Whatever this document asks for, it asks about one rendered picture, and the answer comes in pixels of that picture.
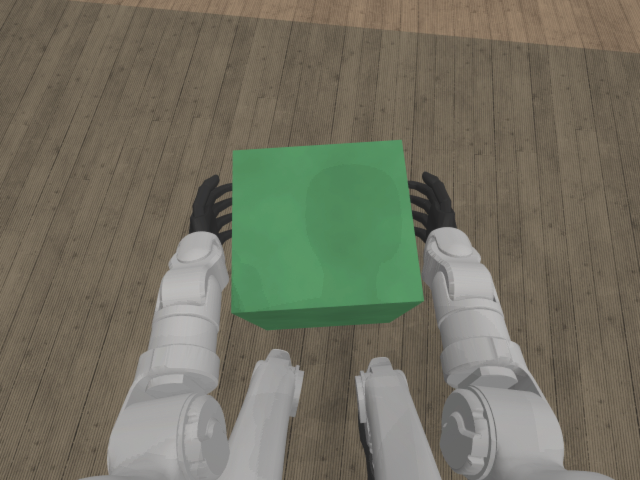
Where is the left robot thigh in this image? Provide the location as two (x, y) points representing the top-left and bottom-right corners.
(217, 357), (304, 480)

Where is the carton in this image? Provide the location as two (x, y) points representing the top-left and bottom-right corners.
(231, 140), (424, 330)

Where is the robot right forearm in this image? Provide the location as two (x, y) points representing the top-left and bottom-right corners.
(421, 227), (564, 459)

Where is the left robot hand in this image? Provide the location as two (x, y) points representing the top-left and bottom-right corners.
(189, 175), (232, 245)

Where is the left robot upper arm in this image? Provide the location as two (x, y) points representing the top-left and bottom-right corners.
(79, 392), (230, 480)

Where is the robot left forearm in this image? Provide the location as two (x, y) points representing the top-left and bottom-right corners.
(107, 231), (229, 473)

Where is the right robot hand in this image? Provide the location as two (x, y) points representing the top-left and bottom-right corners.
(408, 172), (457, 244)

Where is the right robot upper arm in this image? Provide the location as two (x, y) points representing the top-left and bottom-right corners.
(440, 385), (614, 480)

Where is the robot left shin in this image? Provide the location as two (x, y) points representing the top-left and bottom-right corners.
(250, 349), (292, 382)

